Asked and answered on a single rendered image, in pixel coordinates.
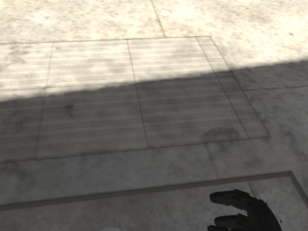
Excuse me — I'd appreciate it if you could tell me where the robot right hand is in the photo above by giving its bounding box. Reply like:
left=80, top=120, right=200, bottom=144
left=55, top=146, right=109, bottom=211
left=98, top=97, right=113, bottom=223
left=207, top=189, right=282, bottom=231

